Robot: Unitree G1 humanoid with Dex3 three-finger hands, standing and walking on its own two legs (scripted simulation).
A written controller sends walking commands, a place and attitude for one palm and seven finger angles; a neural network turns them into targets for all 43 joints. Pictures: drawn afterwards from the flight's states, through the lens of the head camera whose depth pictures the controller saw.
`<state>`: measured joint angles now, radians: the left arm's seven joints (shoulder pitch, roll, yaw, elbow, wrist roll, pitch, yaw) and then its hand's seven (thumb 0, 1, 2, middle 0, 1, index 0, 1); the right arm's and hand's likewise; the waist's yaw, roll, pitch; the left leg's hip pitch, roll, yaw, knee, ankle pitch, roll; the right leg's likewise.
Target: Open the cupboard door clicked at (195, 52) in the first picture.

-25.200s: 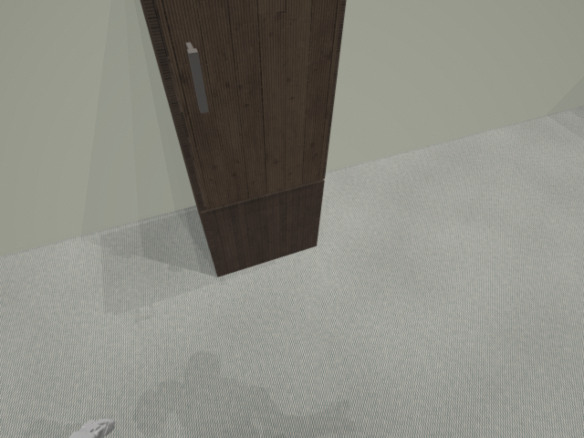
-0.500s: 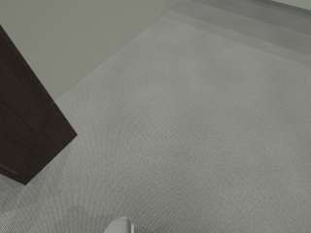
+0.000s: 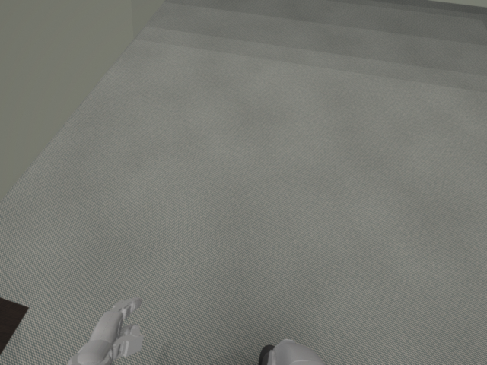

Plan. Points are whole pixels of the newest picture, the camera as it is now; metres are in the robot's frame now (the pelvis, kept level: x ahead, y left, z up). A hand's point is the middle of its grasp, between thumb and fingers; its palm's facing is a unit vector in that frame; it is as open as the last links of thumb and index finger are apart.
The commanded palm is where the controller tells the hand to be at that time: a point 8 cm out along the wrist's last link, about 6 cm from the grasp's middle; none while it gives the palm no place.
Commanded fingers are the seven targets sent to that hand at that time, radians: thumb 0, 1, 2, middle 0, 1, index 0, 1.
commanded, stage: walk to a spot facing it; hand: left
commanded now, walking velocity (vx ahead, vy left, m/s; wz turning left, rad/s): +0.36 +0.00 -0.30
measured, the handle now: out of the picture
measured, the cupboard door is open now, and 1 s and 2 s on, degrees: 32 32 32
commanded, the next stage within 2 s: turn to face it in 0.74 s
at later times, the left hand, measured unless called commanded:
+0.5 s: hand (147, 296) +0.26 +0.20 -0.16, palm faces -0.09 -0.98 -0.20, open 7.4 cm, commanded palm none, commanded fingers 0.00 0.90 0.90 -0.20 -0.30 -0.20 -0.30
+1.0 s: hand (211, 168) +0.58 +0.09 -0.15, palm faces -0.20 -0.96 -0.18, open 7.3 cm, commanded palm none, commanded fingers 0.00 0.90 0.90 -0.20 -0.30 -0.20 -0.30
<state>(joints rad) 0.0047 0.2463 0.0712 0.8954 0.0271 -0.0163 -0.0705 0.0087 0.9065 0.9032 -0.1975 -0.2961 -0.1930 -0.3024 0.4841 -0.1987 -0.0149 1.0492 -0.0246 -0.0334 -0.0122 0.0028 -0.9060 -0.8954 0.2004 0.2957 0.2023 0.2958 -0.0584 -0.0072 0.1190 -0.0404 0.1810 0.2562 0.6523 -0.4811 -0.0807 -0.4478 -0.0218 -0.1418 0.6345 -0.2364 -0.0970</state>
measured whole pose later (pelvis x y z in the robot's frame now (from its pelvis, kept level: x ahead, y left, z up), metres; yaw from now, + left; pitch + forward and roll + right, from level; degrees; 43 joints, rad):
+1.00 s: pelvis +0.49 -0.08 +0.02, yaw -13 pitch +0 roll +0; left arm 0.22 0.19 0.06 1.07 0.02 -0.05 0.00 0.00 0.93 0.90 -0.20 -0.30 -0.20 -0.30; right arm 0.24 -0.18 -0.04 1.04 -0.01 -0.03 0.01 0.00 -0.91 -0.90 0.20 0.29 0.20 0.29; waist -0.04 -0.02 0.06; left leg -0.43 0.10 0.11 0.70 -0.27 -0.04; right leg -0.17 -0.04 -0.13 0.47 -0.30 -0.01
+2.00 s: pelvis +0.65 -0.19 +0.00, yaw +23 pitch +1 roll +1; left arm 0.17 0.24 0.07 0.85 0.02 0.01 0.00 0.01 0.90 0.90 -0.20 -0.30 -0.20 -0.30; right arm 0.15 -0.25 -0.07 0.90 -0.02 0.07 0.02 0.00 -0.90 -0.90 0.20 0.30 0.20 0.30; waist 0.00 0.03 0.10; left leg -0.42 0.00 -0.07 0.78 -0.42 -0.04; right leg -0.36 -0.08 -0.04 0.66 -0.31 0.03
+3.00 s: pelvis +0.66 -0.21 +0.01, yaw +61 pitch +1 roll +0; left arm 0.18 0.25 0.07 0.93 0.02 0.06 0.01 0.01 0.90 0.90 -0.20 -0.30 -0.20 -0.30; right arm 0.13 -0.22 -0.06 0.89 -0.02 0.02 0.01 0.00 -0.91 -0.90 0.20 0.30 0.20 0.30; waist 0.00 -0.06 0.12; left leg -0.34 0.00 0.03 0.63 -0.31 0.03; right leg -0.45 -0.12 -0.06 1.07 -0.50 0.08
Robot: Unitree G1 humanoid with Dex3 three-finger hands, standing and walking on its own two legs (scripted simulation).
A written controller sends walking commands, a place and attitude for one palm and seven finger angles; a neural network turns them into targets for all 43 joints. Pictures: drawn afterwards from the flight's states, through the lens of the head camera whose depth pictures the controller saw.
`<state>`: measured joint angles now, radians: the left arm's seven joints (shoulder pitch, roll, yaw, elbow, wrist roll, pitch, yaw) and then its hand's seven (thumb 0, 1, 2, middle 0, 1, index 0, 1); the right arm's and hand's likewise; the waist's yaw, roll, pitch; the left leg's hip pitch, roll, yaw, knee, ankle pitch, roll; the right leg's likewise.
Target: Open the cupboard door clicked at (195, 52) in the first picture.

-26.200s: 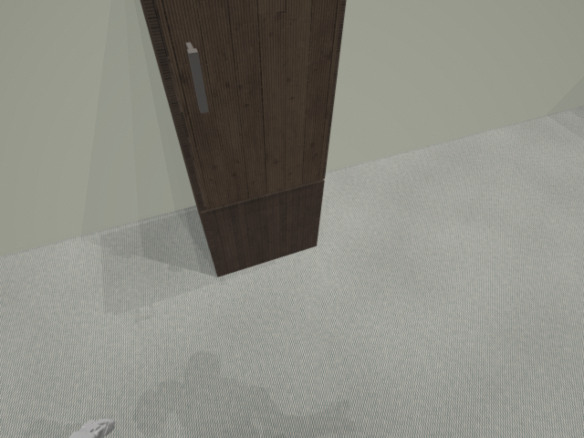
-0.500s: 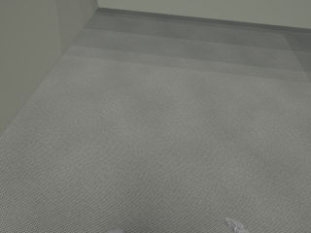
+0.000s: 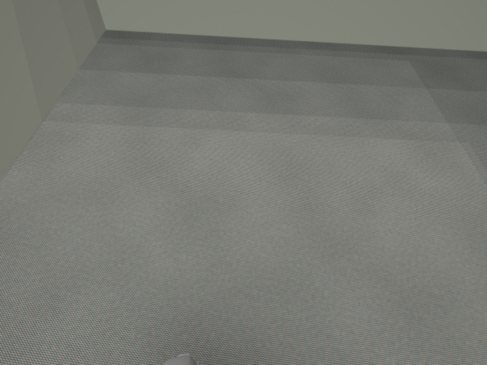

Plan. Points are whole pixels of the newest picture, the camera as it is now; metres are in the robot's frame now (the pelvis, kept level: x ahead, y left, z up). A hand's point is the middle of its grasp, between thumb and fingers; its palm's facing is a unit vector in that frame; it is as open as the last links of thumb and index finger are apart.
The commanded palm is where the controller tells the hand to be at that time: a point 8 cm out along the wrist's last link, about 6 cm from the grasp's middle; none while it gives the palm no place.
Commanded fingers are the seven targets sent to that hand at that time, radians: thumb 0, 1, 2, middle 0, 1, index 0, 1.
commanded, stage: turn to face it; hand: left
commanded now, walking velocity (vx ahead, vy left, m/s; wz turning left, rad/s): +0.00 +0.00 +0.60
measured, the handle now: out of the picture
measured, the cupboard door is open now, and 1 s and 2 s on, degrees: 32 32 32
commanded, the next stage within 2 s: none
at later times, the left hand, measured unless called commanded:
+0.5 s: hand out of the picture +0.15 +0.18 -0.15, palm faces +0.32 -0.91 -0.27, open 7.4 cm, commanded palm none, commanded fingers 0.00 0.90 0.90 -0.20 -0.30 -0.20 -0.30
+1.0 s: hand out of the picture +0.13 +0.17 -0.16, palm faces +0.58 -0.75 -0.32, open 7.4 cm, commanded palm none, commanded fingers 0.00 0.90 0.90 -0.20 -0.30 -0.20 -0.30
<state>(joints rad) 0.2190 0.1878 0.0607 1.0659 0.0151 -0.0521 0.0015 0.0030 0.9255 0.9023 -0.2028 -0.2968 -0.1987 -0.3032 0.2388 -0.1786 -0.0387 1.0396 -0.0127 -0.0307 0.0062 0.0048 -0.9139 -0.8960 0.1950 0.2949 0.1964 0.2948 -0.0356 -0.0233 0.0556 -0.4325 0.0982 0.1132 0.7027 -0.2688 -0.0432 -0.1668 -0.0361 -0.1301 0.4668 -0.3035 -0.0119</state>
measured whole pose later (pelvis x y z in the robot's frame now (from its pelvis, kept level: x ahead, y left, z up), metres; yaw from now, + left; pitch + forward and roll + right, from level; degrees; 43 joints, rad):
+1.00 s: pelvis +0.18 -0.07 -0.02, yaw +36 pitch +1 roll +1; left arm 0.17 0.24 0.07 0.85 0.02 0.01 0.00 0.01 0.90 0.90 -0.20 -0.30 -0.20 -0.30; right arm 0.15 -0.25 -0.07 0.90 -0.02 0.07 0.02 0.00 -0.90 -0.90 0.20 0.30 0.20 0.30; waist 0.00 0.03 0.10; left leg -0.42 0.00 -0.07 0.78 -0.42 -0.04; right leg -0.36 -0.08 -0.04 0.66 -0.31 0.03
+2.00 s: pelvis +0.20 -0.08 -0.01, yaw +74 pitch +1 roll +0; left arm 0.18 0.25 0.07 0.93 0.02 0.06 0.01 0.01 0.90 0.90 -0.20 -0.30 -0.20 -0.30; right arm 0.13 -0.22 -0.06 0.89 -0.02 0.02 0.01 0.00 -0.91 -0.90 0.20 0.30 0.20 0.30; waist 0.00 -0.06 0.12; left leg -0.34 0.00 0.03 0.63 -0.31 0.03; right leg -0.45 -0.12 -0.06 1.07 -0.50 0.08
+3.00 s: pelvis +0.24 -0.07 -0.01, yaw +110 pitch +1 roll +0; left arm 0.14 0.22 0.06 0.87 0.02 0.00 0.02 0.01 0.90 0.90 -0.20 -0.30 -0.20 -0.30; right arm 0.18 -0.24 -0.08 0.94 -0.01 0.07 0.01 0.00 -0.91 -0.90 0.20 0.30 0.20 0.30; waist -0.02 0.04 0.09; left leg -0.43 -0.06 -0.10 0.84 -0.45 -0.02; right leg -0.28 -0.04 -0.04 0.59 -0.32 0.01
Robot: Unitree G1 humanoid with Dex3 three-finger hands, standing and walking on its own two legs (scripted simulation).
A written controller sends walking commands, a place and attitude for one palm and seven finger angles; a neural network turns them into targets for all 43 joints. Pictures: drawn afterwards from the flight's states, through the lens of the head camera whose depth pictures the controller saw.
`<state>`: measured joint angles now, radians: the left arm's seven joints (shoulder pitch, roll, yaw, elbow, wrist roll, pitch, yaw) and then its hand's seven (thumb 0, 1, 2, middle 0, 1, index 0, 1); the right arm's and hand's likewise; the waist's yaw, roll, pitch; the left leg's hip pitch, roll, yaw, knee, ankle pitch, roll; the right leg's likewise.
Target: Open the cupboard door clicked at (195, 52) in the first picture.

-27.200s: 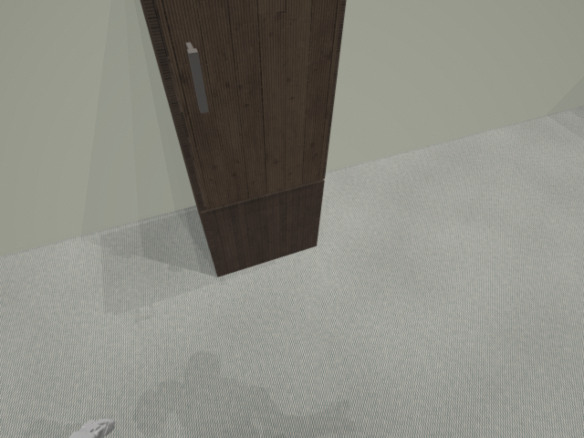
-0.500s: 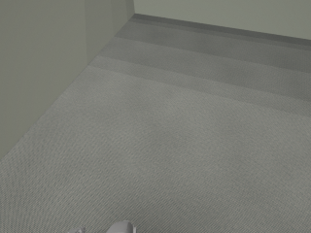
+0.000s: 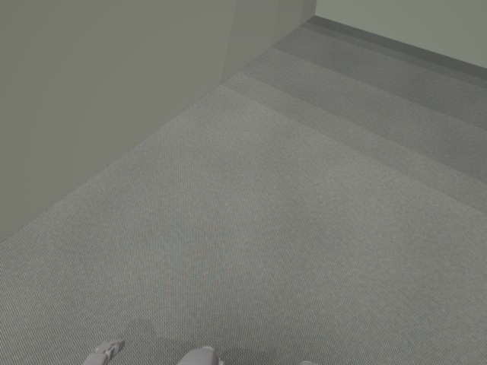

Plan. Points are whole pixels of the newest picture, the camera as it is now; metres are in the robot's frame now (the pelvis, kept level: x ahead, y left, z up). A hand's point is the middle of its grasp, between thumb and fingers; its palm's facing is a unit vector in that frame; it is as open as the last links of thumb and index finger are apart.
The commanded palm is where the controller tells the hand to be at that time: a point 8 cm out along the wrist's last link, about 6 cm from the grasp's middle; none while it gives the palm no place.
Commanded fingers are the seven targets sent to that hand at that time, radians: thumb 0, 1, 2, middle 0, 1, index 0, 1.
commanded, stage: turn to face it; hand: left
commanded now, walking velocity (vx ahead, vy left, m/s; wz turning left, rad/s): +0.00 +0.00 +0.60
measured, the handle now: out of the picture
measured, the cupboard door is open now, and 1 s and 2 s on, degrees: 32 32 32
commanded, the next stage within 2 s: none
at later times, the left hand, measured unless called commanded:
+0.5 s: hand out of the picture +0.03 +0.22 -0.15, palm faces +0.34 -0.90 -0.26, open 7.4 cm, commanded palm none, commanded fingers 0.00 0.90 0.90 -0.20 -0.30 -0.20 -0.30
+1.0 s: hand out of the picture -0.07 +0.18 -0.17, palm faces +0.62 -0.75 -0.22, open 7.4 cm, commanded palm none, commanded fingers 0.00 0.90 0.90 -0.20 -0.30 -0.20 -0.30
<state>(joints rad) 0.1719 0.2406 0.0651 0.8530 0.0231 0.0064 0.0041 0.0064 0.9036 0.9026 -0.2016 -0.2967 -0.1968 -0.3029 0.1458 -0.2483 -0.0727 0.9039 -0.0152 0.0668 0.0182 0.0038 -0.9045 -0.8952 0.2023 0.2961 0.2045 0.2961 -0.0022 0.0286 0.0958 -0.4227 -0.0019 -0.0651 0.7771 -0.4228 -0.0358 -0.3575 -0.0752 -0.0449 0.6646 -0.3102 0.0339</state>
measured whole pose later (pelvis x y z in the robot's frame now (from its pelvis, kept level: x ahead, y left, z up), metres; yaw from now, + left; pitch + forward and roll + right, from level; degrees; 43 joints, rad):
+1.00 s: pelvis +0.01 -0.02 +0.01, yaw +38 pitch +1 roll +0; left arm 0.18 0.25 0.07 0.93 0.02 0.06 0.01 0.01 0.90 0.90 -0.20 -0.30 -0.20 -0.30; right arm 0.13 -0.22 -0.06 0.89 -0.02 0.02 0.01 0.00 -0.91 -0.90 0.20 0.30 0.20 0.30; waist 0.00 -0.06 0.12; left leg -0.34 0.00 0.03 0.63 -0.31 0.03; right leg -0.45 -0.12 -0.06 1.07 -0.50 0.08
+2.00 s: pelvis +0.05 -0.04 +0.01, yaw +74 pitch +1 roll +0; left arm 0.14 0.22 0.06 0.87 0.02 0.00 0.02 0.01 0.90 0.90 -0.20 -0.30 -0.20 -0.30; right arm 0.18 -0.24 -0.08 0.94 -0.01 0.07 0.01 0.00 -0.91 -0.90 0.20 0.30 0.20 0.30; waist -0.02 0.04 0.09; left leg -0.43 -0.06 -0.10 0.84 -0.45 -0.02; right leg -0.28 -0.04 -0.04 0.59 -0.32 0.01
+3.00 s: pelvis -0.05 +0.12 +0.00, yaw +92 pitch +1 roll +1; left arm 0.33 0.19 0.07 1.11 0.02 0.00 -0.01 0.01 0.90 0.90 -0.20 -0.30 -0.20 -0.30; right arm 0.15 -0.18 -0.04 0.96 -0.03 -0.05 0.01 0.00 -0.91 -0.90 0.20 0.30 0.20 0.30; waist 0.03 -0.05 0.09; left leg -0.37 0.04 0.15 0.63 -0.27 0.03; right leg -0.36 -0.16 -0.06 1.13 -0.48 0.01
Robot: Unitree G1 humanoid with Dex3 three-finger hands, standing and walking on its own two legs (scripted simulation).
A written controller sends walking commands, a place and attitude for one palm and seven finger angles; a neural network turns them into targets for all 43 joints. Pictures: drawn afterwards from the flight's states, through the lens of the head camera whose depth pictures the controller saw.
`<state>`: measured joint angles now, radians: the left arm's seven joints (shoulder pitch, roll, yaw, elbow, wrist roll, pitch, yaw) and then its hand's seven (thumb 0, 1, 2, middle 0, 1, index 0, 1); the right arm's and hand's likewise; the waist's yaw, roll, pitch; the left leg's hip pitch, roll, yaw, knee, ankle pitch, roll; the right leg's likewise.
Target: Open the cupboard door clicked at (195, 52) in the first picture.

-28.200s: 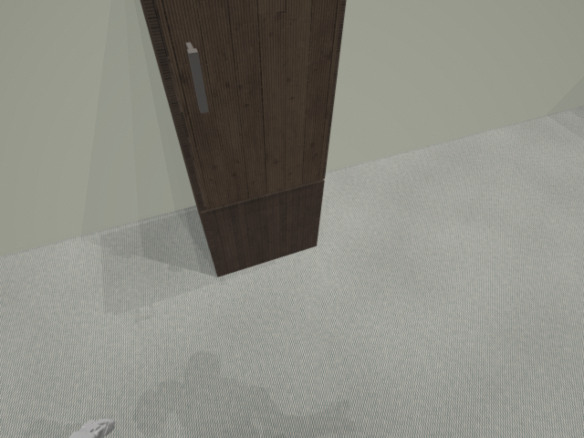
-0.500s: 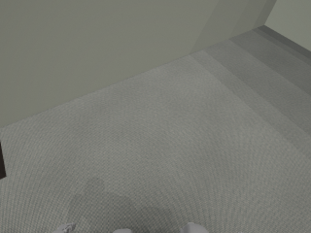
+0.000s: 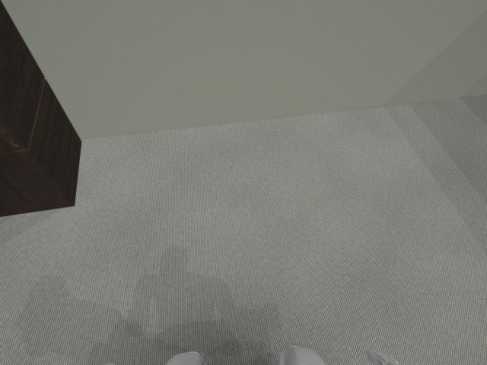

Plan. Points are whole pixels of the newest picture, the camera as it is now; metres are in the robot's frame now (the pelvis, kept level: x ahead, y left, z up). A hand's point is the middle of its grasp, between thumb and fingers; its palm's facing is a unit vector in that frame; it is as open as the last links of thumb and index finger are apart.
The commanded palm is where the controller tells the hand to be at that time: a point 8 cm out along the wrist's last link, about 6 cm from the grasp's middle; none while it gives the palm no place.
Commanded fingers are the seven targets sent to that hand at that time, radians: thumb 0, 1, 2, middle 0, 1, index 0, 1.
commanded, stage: turn to face it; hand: left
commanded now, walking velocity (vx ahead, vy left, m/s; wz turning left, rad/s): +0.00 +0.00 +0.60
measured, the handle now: out of the picture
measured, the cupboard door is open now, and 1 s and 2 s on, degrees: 32 32 32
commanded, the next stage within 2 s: take the last steps up to it in 1.20 s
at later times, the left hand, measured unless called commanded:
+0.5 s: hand out of the picture +0.01 +0.17 -0.15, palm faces +0.32 -0.92 -0.22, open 7.4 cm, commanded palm none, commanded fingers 0.00 0.90 0.90 -0.20 -0.30 -0.20 -0.30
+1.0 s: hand out of the picture -0.01 +0.20 -0.14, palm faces +0.57 -0.76 -0.30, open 7.4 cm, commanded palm none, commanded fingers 0.00 0.90 0.90 -0.20 -0.30 -0.20 -0.30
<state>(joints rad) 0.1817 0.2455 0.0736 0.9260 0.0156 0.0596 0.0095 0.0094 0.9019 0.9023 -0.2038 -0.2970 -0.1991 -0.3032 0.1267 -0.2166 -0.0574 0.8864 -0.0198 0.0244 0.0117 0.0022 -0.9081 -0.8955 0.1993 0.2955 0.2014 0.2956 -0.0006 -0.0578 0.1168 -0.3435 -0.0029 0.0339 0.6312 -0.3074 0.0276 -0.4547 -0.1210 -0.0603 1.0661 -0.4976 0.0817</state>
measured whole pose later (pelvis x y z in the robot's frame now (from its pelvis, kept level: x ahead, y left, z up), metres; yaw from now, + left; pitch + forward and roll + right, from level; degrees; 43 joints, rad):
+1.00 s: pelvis +0.02 -0.04 +0.00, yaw +36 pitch +1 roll +0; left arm 0.14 0.22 0.06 0.87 0.02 0.00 0.02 0.01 0.90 0.90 -0.20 -0.30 -0.20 -0.30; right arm 0.18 -0.24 -0.08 0.94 -0.01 0.07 0.01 0.00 -0.91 -0.90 0.20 0.30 0.20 0.30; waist -0.02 0.04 0.09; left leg -0.43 -0.06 -0.10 0.84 -0.45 -0.02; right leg -0.28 -0.04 -0.04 0.59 -0.32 0.01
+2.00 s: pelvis +0.04 +0.14 +0.00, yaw +54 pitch +1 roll +1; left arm 0.33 0.19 0.07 1.11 0.02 0.00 -0.01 0.01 0.90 0.90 -0.20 -0.30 -0.20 -0.30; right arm 0.15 -0.18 -0.04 0.96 -0.03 -0.05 0.01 0.00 -0.91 -0.90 0.20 0.30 0.20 0.30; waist 0.03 -0.05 0.09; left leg -0.37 0.04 0.15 0.63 -0.27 0.03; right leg -0.36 -0.16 -0.06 1.13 -0.48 0.01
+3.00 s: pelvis +0.20 +0.46 +0.01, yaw +52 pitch +0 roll +2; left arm 0.22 0.18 0.05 1.05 0.02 0.00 0.01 0.01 0.93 0.90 -0.20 -0.30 -0.20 -0.30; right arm 0.21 -0.16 -0.02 1.07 -0.02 -0.01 -0.04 -0.01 -0.94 -0.90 0.20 0.30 0.20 0.30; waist 0.01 -0.03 0.05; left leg -0.25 0.02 0.15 0.52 -0.26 0.02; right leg -0.34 -0.07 -0.06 0.62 -0.24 0.00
